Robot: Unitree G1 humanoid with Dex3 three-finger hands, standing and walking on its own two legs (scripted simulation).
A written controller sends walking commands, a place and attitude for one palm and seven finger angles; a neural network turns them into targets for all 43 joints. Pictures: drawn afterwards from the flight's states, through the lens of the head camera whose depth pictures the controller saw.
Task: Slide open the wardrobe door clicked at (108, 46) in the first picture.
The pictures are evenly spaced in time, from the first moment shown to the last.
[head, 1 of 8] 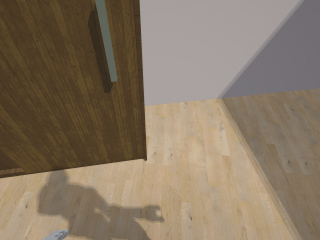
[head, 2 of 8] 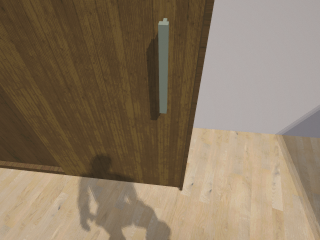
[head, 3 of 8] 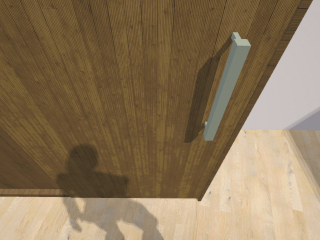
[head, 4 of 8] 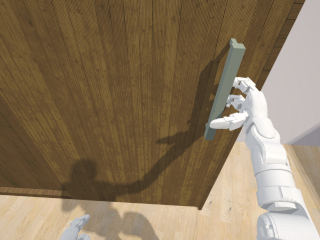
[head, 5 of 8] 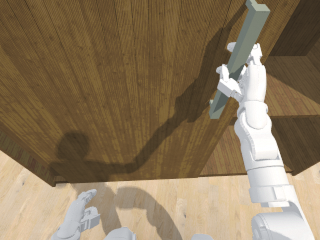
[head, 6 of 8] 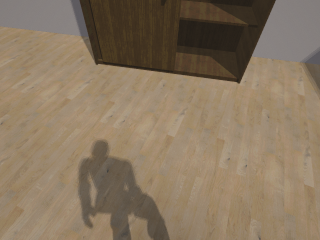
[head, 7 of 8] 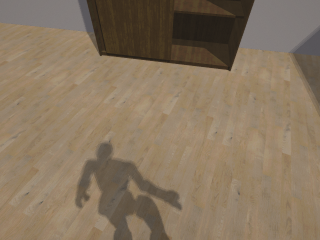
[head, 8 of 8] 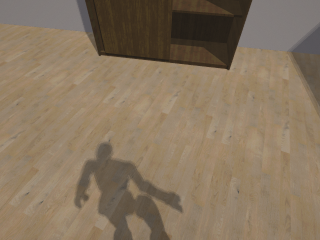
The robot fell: no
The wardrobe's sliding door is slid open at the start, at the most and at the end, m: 0.00 0.67 0.67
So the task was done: yes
